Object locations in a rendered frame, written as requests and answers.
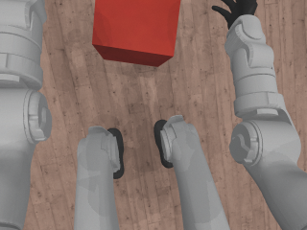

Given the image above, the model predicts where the carton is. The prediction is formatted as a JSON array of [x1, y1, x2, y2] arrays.
[[92, 0, 181, 67]]

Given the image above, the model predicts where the robot shin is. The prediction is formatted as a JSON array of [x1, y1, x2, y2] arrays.
[[77, 126, 121, 173], [164, 115, 200, 162]]

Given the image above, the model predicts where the robot right upper arm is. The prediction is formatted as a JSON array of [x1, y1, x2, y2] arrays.
[[228, 120, 307, 230]]

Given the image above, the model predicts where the robot right forearm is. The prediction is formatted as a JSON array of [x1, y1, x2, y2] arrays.
[[224, 14, 301, 152]]

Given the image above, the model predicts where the robot right shin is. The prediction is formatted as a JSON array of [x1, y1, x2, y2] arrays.
[[164, 115, 200, 162]]

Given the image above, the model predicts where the robot left upper arm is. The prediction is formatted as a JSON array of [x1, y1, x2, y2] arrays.
[[0, 88, 53, 230]]

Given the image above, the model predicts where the right robot hand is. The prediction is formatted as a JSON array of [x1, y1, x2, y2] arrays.
[[211, 0, 258, 29]]

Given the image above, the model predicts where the robot left forearm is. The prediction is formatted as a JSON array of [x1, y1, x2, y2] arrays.
[[0, 0, 47, 91]]

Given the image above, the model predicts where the robot left shin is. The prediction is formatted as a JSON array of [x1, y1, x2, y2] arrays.
[[77, 126, 121, 173]]

